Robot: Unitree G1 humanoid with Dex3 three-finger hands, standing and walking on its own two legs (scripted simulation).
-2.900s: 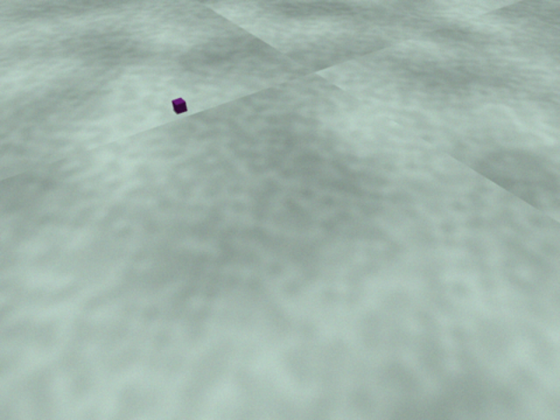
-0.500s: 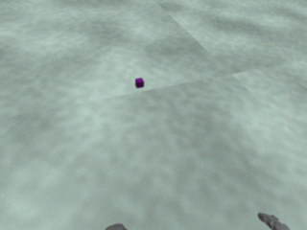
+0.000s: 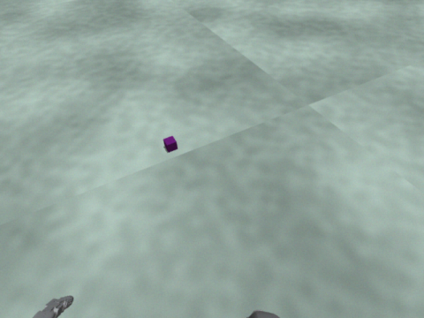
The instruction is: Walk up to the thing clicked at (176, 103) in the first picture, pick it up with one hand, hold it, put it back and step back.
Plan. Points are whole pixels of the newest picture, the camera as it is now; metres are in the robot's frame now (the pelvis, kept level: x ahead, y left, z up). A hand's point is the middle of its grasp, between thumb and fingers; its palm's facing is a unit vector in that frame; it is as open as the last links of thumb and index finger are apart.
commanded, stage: walk up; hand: left
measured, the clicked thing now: (170, 144) +1.26 +0.27 -0.72
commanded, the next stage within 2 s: none
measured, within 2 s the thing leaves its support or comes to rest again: neither
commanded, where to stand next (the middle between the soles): +0.89 +0.02 m, yaw +1 degrees
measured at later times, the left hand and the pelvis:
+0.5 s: hand (81, 284) +0.24 +0.31 -0.15, palm faces +0.00 -0.94 -0.35, open 7.4 cm; pelvis +0.24 +0.03 +0.01, yaw +2 degrees
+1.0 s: hand (122, 174) +0.52 +0.25 -0.10, palm faces +0.01 -0.91 -0.42, open 7.4 cm; pelvis +0.45 -0.02 +0.02, yaw +1 degrees
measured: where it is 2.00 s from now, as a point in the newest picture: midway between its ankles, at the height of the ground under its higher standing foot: (212, 203)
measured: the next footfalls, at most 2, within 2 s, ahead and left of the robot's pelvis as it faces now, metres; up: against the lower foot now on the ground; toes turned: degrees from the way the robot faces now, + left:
left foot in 0.42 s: +0.37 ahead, +0.15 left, +0.00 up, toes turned +7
right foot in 0.84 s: +0.54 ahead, -0.14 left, +0.00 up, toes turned -6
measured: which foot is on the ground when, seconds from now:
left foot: up 0.00-0.40, down 0.42-0.86, up 0.88-1.00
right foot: down 0.00-0.44, up 0.46-0.82, down 0.84-1.00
